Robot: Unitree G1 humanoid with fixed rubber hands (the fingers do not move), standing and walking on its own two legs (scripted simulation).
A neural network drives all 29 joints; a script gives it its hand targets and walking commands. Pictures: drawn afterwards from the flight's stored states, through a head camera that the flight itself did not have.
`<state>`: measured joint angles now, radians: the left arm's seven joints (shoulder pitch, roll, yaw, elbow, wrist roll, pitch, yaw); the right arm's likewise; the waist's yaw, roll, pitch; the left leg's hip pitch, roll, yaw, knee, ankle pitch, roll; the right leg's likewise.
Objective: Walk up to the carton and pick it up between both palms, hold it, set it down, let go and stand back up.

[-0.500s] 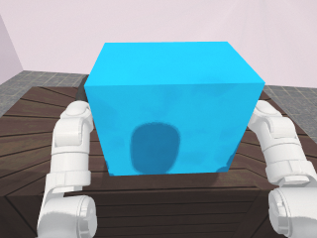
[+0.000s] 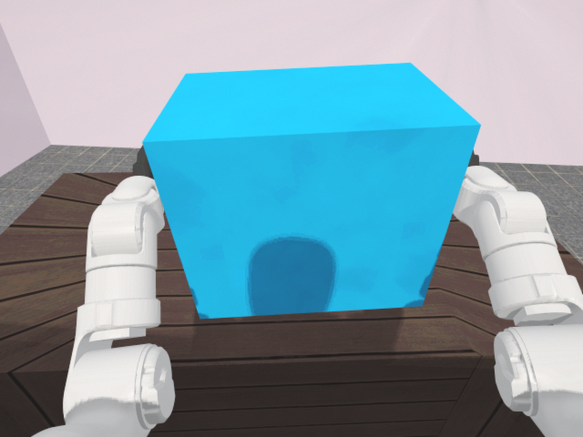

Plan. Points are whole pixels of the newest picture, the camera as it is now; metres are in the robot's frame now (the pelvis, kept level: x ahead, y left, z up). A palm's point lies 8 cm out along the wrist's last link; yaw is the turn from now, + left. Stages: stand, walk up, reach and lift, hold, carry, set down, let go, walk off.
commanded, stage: reach and lift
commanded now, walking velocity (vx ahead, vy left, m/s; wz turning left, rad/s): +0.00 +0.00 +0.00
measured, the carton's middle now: (305, 191) +0.39 +0.00 +0.22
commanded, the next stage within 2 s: hold in 0.38 s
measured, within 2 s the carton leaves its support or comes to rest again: neither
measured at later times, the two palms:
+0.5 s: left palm (147, 174) +0.35 +0.20 +0.27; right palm (470, 163) +0.36 -0.20 +0.28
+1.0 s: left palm (138, 165) +0.35 +0.20 +0.29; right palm (474, 150) +0.36 -0.20 +0.30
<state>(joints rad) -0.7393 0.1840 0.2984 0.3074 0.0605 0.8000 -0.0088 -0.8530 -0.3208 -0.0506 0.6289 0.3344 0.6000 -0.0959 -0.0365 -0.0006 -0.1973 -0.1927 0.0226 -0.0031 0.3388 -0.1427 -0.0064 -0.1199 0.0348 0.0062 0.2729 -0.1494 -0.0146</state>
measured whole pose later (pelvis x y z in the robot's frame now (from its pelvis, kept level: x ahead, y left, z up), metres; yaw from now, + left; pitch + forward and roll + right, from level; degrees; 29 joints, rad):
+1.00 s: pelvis -0.01 +0.00 +0.00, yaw +0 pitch +0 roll -1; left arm -0.88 0.22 0.30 0.46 0.05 0.85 -0.01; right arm -1.01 -0.36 -0.04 0.76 0.36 0.68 -0.11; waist -0.02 0.01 -0.26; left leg -0.23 0.02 -0.01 0.35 -0.13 -0.01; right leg -0.15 0.04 0.02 0.28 -0.13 -0.02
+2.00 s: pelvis +0.00 +0.00 +0.00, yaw +0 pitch +0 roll -1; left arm -0.83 0.20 0.32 0.37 0.06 0.88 -0.01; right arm -0.96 -0.37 -0.02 0.67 0.39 0.70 -0.13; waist -0.03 0.02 -0.26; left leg -0.22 0.02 -0.02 0.36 -0.14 -0.01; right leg -0.13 0.05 0.03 0.26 -0.13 -0.01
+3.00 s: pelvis -0.01 +0.00 +0.00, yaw +0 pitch +1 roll -2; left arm -0.86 0.22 0.29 0.40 0.05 0.87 -0.01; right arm -0.99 -0.38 -0.01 0.70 0.41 0.70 -0.13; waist -0.04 0.01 -0.26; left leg -0.24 0.02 -0.04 0.37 -0.14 0.00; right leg -0.15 0.05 0.04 0.25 -0.13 -0.01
